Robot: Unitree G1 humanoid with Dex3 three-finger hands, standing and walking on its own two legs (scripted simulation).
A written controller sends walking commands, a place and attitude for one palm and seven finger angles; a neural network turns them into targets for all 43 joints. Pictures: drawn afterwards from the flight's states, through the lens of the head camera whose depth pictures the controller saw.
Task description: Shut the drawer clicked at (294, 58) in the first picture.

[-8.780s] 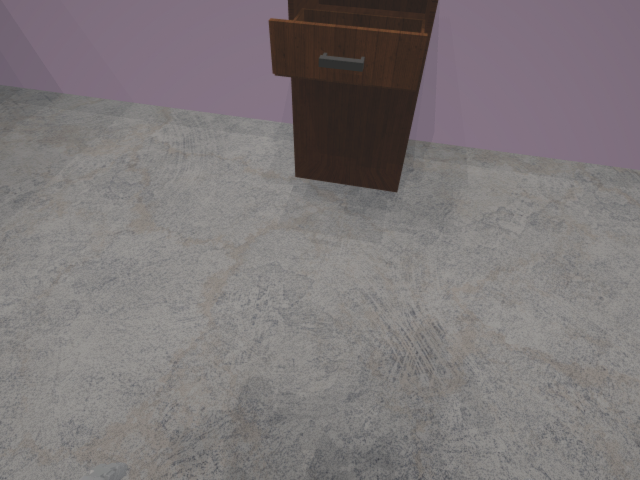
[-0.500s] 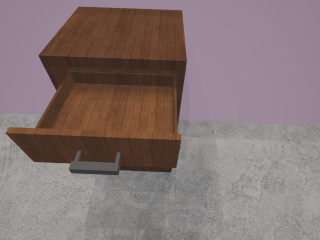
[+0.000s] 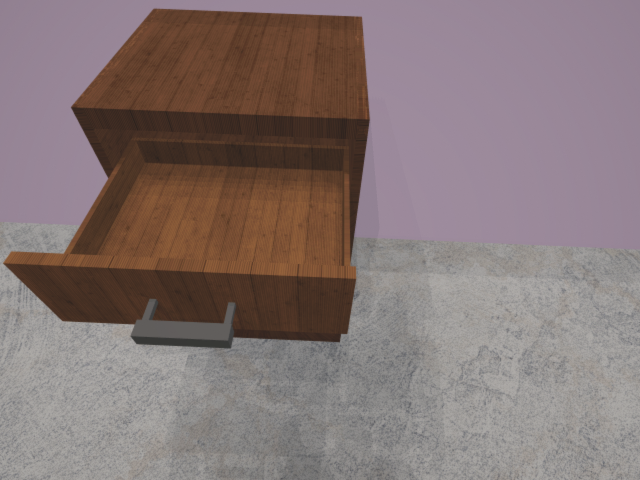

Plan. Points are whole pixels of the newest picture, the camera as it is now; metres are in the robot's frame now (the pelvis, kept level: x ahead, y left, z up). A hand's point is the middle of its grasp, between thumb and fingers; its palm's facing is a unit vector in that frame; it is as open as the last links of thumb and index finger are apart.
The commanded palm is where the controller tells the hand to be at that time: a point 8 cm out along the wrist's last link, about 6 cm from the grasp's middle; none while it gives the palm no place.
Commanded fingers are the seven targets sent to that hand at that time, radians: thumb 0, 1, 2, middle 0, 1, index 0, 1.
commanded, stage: shuffle to correct the standing spot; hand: left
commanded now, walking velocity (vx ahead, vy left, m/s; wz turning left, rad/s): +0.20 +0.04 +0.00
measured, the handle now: (187, 320) +0.32 +0.21 -0.03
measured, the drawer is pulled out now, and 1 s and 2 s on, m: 0.30 0.30 0.30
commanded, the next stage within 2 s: come to a stop and stand still in 0.06 s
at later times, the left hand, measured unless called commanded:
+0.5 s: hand out of the picture +0.04 +0.21 -0.20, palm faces +0.04 -0.98 -0.17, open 7.4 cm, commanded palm none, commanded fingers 0.00 0.90 0.90 -0.20 -0.30 -0.20 -0.30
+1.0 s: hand out of the picture -0.01 +0.24 -0.18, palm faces +0.01 -0.98 -0.20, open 7.4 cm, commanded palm none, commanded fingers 0.00 0.90 0.90 -0.20 -0.30 -0.20 -0.30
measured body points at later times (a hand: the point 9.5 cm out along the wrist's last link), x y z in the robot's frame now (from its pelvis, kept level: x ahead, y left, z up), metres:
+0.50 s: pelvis +0.03 +0.04 -0.01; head +0.05 +0.06 +0.43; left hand +0.03 +0.26 -0.18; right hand +0.06 -0.20 -0.16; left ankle +0.02 +0.12 -0.74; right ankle -0.07 -0.10 -0.74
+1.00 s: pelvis -0.01 +0.06 +0.00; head +0.01 +0.08 +0.44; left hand -0.01 +0.30 -0.17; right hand +0.04 -0.18 -0.15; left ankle +0.02 +0.12 -0.74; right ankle -0.07 -0.10 -0.74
